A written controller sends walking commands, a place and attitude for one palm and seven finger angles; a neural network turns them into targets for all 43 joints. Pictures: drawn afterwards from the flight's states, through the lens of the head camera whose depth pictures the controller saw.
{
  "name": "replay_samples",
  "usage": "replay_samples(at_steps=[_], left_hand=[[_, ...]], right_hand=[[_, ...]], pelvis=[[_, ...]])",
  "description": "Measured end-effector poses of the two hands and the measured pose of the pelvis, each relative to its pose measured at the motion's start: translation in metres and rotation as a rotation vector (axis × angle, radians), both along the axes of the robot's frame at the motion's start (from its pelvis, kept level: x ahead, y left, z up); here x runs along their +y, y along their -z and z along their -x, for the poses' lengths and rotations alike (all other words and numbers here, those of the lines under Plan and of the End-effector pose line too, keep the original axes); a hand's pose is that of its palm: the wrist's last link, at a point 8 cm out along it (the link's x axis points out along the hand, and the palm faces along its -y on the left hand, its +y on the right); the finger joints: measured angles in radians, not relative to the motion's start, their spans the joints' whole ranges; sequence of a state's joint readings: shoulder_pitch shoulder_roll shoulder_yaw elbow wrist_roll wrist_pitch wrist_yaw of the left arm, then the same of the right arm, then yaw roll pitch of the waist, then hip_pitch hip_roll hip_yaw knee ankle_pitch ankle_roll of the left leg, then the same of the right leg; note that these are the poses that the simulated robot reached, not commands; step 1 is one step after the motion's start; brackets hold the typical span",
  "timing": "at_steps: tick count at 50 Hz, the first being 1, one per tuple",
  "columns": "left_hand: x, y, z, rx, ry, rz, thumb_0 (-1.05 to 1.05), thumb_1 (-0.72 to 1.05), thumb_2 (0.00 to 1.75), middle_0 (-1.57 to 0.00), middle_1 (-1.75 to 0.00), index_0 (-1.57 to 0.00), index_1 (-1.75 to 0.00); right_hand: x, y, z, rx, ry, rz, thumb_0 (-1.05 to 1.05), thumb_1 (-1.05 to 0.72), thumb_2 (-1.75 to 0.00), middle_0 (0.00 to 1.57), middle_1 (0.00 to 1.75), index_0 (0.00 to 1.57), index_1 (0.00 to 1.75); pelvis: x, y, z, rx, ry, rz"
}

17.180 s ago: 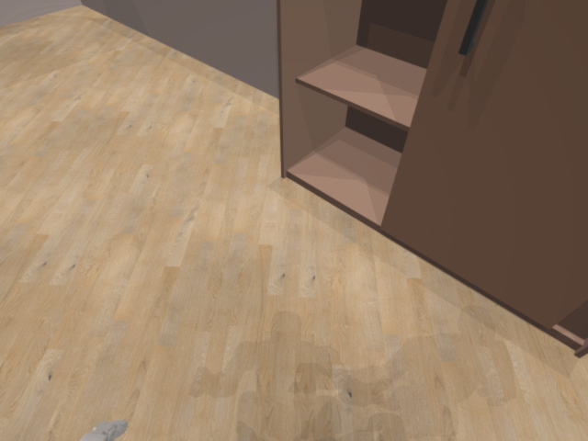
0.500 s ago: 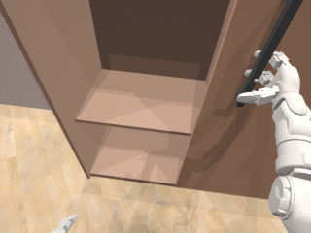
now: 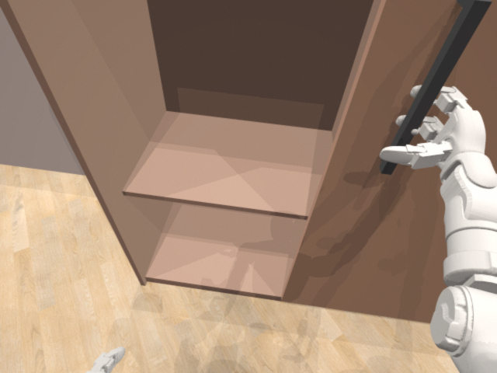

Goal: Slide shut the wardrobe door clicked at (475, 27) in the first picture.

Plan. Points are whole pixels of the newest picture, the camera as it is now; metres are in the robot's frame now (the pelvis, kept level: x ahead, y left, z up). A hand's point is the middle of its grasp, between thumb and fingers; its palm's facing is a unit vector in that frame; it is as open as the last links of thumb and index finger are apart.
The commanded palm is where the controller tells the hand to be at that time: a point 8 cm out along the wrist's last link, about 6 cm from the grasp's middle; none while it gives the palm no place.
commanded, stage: grip the handle and tug to test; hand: right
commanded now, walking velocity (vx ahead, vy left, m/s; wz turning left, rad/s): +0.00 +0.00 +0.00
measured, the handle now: (418, 98) +0.50 -0.20 +0.23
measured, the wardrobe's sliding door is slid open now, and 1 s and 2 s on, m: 0.57 0.57 0.57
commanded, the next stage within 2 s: tug the door sideways, standing still in 1.24 s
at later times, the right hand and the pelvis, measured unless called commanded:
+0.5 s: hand (411, 129) +0.45 -0.19 +0.21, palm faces +0.06 +1.00 -0.01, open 6.4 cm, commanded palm +0.42 -0.23 +0.20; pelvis +0.00 +0.00 +0.00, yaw +0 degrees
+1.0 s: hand (409, 130) +0.45 -0.18 +0.21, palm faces +0.06 +1.00 +0.00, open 6.3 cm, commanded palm +0.41 -0.24 +0.20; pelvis +0.01 +0.00 +0.00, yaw +1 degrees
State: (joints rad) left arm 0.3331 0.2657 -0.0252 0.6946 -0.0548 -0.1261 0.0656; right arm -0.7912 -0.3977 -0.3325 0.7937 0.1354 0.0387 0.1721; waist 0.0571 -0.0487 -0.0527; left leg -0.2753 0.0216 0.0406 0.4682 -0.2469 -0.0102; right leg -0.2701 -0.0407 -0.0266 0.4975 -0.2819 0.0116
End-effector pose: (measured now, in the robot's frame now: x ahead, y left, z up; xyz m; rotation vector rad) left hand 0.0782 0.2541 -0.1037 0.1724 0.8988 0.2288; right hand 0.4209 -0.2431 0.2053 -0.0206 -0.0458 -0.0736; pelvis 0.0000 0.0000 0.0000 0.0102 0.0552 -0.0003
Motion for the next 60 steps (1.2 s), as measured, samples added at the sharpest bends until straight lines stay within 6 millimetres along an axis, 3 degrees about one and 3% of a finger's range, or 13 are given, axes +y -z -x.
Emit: replay_samples(at_steps=[23, 51, 60], left_hand=[[-0.007, -0.001, -0.014, -0.016, 0.022, 0.006, 0.01, 0.9, 0.9, -0.2, -0.3, -0.2, -0.3], [0.002, -0.006, -0.017, -0.033, -0.01, -0.004, 0.01, 0.9, 0.9, -0.2, -0.3, -0.2, -0.3], [0.004, -0.01, -0.028, -0.064, -0.035, 0.006, 0.01, 0.9, 0.9, -0.2, -0.3, -0.2, -0.3]], right_hand=[[0.002, 0.0, -0.005, -0.004, -0.001, -0.005, 0.01, -0.59, -0.76, 0.4, 1.35, 0.35, 1.33], [0.007, 0.001, -0.004, -0.005, -0.017, -0.016, 0.01, -0.67, -0.78, 0.34, 1.37, 0.3, 1.35], [0.008, 0.001, -0.003, -0.012, -0.013, -0.012, 0.01, -0.7, -0.75, 0.33, 1.36, 0.28, 1.33]], pelvis=[[-0.004, 0.0, -0.004, 0.006, 0.006, -0.001], [0.0, -0.001, -0.008, -0.001, -0.011, 0.0], [-0.001, -0.002, -0.017, 0.0, -0.028, 0.002]])
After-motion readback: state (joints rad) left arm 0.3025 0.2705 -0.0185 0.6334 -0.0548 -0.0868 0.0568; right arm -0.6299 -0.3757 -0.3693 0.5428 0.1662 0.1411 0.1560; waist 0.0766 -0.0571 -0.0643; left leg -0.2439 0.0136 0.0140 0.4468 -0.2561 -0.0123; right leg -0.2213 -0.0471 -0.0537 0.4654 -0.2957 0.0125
